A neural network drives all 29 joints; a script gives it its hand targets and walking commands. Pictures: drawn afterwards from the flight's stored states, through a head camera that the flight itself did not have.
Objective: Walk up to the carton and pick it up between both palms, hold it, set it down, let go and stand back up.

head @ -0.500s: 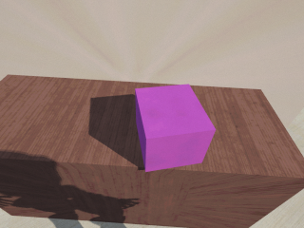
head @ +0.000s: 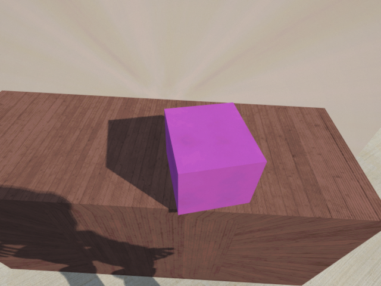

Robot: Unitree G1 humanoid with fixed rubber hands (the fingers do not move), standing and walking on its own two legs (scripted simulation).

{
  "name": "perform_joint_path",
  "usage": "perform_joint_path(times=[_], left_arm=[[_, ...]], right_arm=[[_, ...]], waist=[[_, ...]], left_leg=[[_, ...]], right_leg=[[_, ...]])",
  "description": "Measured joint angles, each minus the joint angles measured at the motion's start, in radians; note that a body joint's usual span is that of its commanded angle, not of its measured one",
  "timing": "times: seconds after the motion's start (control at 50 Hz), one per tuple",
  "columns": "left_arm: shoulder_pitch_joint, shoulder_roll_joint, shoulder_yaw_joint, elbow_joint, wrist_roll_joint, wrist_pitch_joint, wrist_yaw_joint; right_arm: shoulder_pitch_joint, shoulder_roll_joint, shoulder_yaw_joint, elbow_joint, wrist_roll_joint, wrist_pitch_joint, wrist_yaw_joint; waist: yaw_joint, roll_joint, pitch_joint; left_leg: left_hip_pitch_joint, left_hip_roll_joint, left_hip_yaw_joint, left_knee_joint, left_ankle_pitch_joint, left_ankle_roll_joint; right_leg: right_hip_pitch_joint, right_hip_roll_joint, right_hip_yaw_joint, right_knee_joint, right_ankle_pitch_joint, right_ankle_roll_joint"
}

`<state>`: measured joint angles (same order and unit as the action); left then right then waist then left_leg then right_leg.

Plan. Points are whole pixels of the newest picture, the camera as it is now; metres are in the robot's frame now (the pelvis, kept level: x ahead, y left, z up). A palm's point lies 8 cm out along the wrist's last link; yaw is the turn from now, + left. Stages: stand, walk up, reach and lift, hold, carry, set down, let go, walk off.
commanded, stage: stand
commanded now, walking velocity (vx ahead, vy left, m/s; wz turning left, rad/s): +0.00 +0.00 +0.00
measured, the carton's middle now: (206, 155) +0.47 -0.06 -0.01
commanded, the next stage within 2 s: none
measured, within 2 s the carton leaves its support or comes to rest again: neither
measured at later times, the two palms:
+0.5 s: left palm out of the picture +0.08 +0.29 -0.12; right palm out of the picture +0.08 -0.29 -0.11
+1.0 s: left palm out of the picture +0.09 +0.28 -0.12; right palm out of the picture +0.08 -0.29 -0.11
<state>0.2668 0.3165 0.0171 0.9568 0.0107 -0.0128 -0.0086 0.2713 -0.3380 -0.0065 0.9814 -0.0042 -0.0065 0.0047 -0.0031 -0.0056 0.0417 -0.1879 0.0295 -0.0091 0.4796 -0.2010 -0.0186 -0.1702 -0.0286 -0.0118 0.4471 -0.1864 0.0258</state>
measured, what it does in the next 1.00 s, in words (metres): stands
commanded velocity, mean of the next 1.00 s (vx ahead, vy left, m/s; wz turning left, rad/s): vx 0.00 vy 0.00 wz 0.00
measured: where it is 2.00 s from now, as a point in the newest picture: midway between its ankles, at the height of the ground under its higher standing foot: outside the picture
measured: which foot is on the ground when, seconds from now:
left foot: down 0.00-1.00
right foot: down 0.00-1.00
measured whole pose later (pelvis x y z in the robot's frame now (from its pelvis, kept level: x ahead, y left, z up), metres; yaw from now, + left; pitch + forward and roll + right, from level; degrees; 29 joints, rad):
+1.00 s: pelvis +0.03 +0.00 +0.01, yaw +0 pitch -5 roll +0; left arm 0.20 0.30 0.01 1.08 0.00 -0.02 0.01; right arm 0.20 -0.33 0.00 1.07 0.01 -0.01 -0.01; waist -0.01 0.00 0.05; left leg -0.10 0.03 0.00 0.38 -0.20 -0.02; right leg -0.08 -0.03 -0.01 0.35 -0.19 0.03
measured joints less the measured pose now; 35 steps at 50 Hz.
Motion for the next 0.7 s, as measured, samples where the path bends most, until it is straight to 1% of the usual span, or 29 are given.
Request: perform_joint_path(times=[0.16, 0.36, 0.46, 0.7], left_arm=[[-0.018, 0.001, 0.001, 0.010, -0.005, -0.002, 0.000], [-0.037, 0.005, 0.003, 0.051, -0.010, -0.007, 0.010], [-0.051, 0.010, 0.002, 0.060, -0.013, -0.002, 0.012], [-0.072, -0.001, 0.001, 0.099, -0.012, -0.002, 0.014]], right_arm=[[-0.038, 0.004, 0.005, -0.007, 0.003, 0.000, -0.005], [-0.059, 0.006, 0.010, 0.023, 0.007, -0.005, -0.009], [-0.063, 0.011, 0.015, 0.037, 0.009, -0.001, -0.012], [-0.076, 0.006, 0.009, 0.064, 0.008, -0.010, -0.018]], waist=[[0.003, -0.001, 0.007], [0.001, 0.007, 0.014], [0.006, 0.002, 0.022], [-0.003, 0.007, 0.018]], left_leg=[[0.016, 0.005, 0.003, -0.009, -0.008, -0.003], [0.047, 0.004, 0.001, -0.039, -0.010, -0.002], [0.059, 0.001, 0.005, -0.059, -0.004, -0.003], [0.075, 0.000, 0.008, -0.080, -0.004, -0.001]], right_leg=[[0.015, 0.005, 0.002, -0.012, -0.005, -0.001], [0.050, 0.003, -0.001, -0.047, -0.005, 0.001], [0.057, 0.001, 0.002, -0.058, -0.003, 0.002], [0.075, 0.000, 0.004, -0.085, 0.001, 0.004]])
